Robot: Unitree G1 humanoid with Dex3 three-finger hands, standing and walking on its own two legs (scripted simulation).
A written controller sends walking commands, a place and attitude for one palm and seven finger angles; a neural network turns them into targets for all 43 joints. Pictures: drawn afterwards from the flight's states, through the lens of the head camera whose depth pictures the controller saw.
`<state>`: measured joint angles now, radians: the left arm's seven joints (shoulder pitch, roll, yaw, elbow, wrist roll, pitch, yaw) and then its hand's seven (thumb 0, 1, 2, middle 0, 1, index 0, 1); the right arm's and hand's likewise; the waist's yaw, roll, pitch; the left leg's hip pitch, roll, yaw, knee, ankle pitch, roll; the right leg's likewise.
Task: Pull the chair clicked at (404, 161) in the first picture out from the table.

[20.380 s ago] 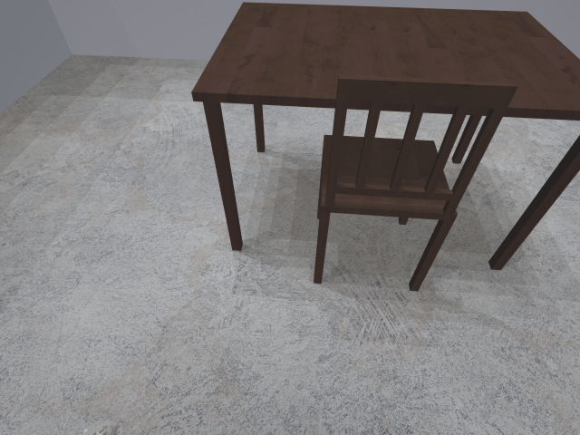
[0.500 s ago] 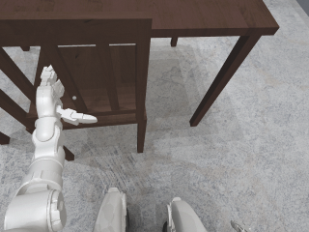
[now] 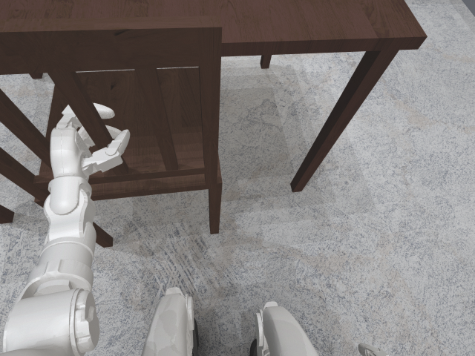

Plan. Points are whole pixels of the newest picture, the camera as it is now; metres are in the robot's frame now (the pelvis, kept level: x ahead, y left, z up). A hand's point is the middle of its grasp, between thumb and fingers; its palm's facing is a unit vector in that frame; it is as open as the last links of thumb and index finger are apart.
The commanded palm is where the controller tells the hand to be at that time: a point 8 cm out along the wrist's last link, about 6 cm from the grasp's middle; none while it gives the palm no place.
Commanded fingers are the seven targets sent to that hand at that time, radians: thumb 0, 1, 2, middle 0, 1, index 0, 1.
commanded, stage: hook a spindle and tug to test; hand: left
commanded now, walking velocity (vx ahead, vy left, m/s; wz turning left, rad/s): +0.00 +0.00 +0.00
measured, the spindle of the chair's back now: (98, 132) +0.47 +0.22 +0.03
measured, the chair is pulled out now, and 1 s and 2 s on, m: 0.00 0.05 0.20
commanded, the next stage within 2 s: step backward, pulling the chair out in 0.70 s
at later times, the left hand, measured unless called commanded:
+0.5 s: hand (111, 161) +0.42 +0.20 +0.03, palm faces +0.13 -0.99 -0.02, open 5.5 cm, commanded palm +0.39 +0.24 +0.03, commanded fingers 0.00 0.90 0.90 -0.50 -1.45 -0.50 -1.45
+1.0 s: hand (107, 173) +0.39 +0.19 +0.04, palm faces +0.20 -0.97 -0.11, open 5.6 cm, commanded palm +0.37 +0.24 +0.04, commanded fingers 0.00 0.90 0.90 -0.50 -1.45 -0.50 -1.45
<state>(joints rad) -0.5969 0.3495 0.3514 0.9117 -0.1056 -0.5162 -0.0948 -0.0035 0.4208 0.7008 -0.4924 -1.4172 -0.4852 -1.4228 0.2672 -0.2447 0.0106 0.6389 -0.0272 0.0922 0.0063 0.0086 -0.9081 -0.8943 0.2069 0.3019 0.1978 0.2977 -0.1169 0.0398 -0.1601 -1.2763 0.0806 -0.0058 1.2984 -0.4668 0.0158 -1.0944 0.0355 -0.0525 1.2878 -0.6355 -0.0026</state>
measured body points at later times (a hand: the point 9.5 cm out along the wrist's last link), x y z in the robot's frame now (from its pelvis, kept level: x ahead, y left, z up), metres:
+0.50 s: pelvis +0.01 +0.01 +0.01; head +0.14 +0.02 +0.44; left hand +0.41 +0.25 +0.03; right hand +0.10 -0.25 -0.11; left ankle +0.07 +0.11 -0.61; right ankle -0.01 -0.12 -0.61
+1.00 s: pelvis +0.02 +0.01 +0.08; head +0.11 +0.02 +0.52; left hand +0.38 +0.24 +0.05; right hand +0.12 -0.23 -0.04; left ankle +0.07 +0.11 -0.61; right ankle -0.01 -0.12 -0.61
